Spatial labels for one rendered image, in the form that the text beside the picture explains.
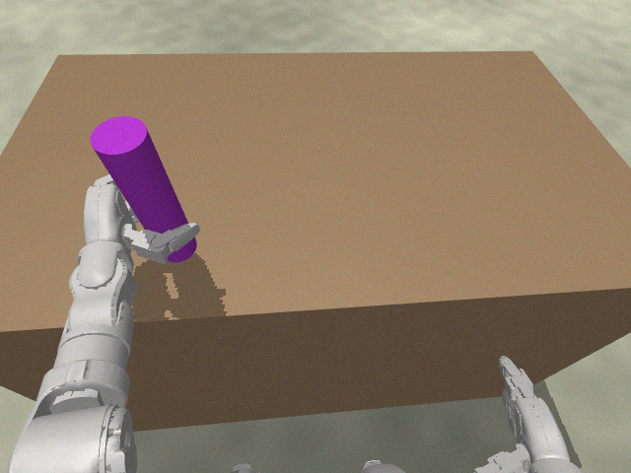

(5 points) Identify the right robot hand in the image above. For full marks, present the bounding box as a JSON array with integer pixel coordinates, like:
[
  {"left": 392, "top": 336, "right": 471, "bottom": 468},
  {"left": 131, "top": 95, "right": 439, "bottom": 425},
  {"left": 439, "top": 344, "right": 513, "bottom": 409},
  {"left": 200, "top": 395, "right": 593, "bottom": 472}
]
[{"left": 473, "top": 356, "right": 571, "bottom": 473}]

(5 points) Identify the can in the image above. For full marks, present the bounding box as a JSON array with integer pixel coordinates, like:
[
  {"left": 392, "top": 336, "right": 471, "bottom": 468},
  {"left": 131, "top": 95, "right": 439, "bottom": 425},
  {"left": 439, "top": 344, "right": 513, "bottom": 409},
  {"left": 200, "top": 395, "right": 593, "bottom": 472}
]
[{"left": 90, "top": 116, "right": 197, "bottom": 262}]

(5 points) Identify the left robot arm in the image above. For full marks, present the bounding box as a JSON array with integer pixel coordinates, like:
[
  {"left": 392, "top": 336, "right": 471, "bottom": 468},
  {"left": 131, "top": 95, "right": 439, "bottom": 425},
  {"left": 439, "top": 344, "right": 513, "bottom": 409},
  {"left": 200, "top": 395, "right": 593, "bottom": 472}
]
[{"left": 7, "top": 241, "right": 137, "bottom": 473}]

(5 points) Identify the left robot hand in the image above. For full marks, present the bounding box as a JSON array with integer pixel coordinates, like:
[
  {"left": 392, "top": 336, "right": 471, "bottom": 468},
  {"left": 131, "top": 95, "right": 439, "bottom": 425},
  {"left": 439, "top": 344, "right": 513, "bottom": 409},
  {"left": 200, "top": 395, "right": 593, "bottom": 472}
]
[{"left": 83, "top": 174, "right": 200, "bottom": 264}]

